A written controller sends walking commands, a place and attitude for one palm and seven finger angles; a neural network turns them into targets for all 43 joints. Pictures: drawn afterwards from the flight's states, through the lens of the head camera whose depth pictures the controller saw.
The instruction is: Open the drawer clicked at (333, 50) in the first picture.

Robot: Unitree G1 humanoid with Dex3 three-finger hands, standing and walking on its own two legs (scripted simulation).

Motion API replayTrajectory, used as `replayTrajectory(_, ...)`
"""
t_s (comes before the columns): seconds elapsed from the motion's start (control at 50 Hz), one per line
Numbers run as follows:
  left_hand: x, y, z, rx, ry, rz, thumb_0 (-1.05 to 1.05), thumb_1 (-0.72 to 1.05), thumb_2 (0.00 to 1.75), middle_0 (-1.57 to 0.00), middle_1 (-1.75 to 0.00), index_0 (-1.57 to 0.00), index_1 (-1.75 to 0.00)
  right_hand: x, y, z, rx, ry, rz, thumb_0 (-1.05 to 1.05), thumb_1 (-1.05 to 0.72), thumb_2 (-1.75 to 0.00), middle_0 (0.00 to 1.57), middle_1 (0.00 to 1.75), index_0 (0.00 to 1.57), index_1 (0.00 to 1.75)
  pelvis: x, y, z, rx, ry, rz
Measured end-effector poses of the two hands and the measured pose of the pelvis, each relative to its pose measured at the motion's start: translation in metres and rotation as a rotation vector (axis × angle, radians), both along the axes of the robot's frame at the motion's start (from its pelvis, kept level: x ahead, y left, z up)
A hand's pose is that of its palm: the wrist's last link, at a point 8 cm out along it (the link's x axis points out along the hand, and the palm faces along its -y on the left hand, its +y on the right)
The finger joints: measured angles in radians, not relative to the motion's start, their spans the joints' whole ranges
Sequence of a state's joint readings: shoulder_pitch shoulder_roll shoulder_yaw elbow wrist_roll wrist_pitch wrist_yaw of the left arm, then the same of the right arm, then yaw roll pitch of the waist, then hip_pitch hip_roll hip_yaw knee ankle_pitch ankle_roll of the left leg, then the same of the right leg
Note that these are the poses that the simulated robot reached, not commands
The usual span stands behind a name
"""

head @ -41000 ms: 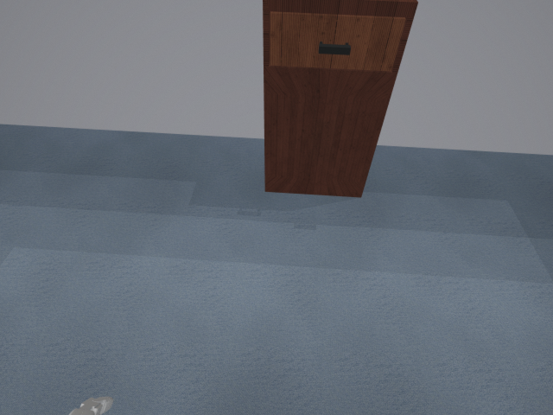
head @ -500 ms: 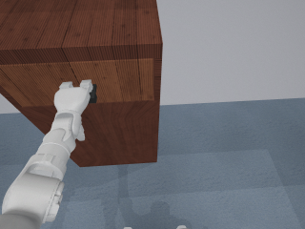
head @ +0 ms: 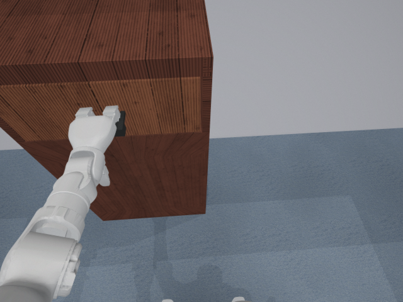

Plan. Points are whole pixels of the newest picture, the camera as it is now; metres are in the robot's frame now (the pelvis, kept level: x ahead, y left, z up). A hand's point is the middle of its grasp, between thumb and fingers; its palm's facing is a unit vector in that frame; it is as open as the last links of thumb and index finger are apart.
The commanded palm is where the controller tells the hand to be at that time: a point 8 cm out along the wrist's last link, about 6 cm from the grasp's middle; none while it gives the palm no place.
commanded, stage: close the thumb around the handle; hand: left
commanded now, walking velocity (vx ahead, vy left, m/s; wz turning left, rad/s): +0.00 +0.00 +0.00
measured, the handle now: (101, 122) +0.49 +0.23 +0.03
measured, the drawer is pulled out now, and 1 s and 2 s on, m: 0.00 0.02 0.13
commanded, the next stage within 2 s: pull the drawer open in 0.66 s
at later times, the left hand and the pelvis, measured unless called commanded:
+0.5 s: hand (102, 145) +0.45 +0.22 +0.01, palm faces -0.06 -0.02 -1.00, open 6.7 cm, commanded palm +0.43 +0.22 +0.06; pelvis +0.00 +0.00 +0.00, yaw +0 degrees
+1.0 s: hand (101, 151) +0.43 +0.22 +0.01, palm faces -0.05 -0.04 -1.00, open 5.6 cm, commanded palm +0.39 +0.22 +0.06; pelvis +0.01 +0.01 +0.00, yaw -1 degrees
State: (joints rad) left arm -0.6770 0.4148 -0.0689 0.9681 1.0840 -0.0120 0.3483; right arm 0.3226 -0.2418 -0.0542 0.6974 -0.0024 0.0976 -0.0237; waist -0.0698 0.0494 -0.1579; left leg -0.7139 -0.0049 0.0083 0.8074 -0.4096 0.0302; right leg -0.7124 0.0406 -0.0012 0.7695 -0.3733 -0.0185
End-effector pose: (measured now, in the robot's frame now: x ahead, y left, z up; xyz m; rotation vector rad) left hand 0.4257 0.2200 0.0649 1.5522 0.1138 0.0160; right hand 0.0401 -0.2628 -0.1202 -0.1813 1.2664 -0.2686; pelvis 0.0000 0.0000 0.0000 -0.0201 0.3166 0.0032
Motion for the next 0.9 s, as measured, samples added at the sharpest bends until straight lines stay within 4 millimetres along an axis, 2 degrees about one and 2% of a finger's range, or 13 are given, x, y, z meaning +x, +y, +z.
replayTrajectory(0.08, 0.0018, 0.0013, -0.0004, 0.002, 0.002, -0.006, 0.0, -0.43, 0.32, -0.3, -1.21, -0.32, -1.2, 0.0006, 0.001, -0.0001, -0.001, 0.003, 0.006, 0.0, -0.9, -0.9, 0.2, 0.3, 0.2, 0.3, -0.0006, 0.0003, -0.0003, 0.0, 0.003, 0.002)
replayTrajectory(0.18, 0.0041, 0.0021, -0.0011, 0.003, 0.001, -0.008, 0.0, -0.27, 0.39, -0.32, -1.22, -0.33, -1.22, -0.0007, 0.0011, -0.0011, -0.004, 0.009, 0.006, 0.0, -0.9, -0.9, 0.2, 0.3, 0.2, 0.3, -0.0008, 0.0014, -0.0013, -0.001, 0.012, 0.003)
replayTrajectory(0.58, 0.005, 0.0026, -0.0003, -0.007, -0.004, -0.011, -0.01, 0.7, 0.81, -0.37, -1.33, -0.41, -1.33, -0.0038, 0.0047, -0.0003, 0.0, 0.019, -0.008, 0.0, -0.9, -0.9, 0.2, 0.3, 0.2, 0.3, 0.0025, 0.0053, -0.0007, -0.003, 0.009, -0.004)
replayTrajectory(0.9, 0.0004, 0.0021, -0.0011, -0.007, -0.005, -0.008, 0.0, 0.71, 0.81, -0.34, -1.35, -0.4, -1.35, 0.0019, 0.0065, 0.0009, 0.011, 0.001, -0.019, 0.01, -0.9, -0.9, 0.2, 0.3, 0.2, 0.3, 0.0059, 0.0069, 0.0012, -0.004, 0.004, -0.013)
